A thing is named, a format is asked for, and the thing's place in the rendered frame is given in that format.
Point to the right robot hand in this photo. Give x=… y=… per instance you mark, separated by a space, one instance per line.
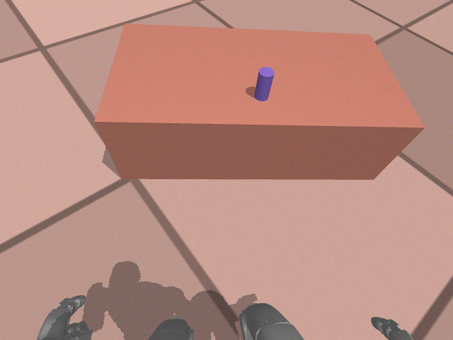
x=390 y=329

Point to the can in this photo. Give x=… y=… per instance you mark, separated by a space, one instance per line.
x=264 y=82

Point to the left robot hand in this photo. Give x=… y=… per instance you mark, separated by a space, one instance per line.
x=57 y=325

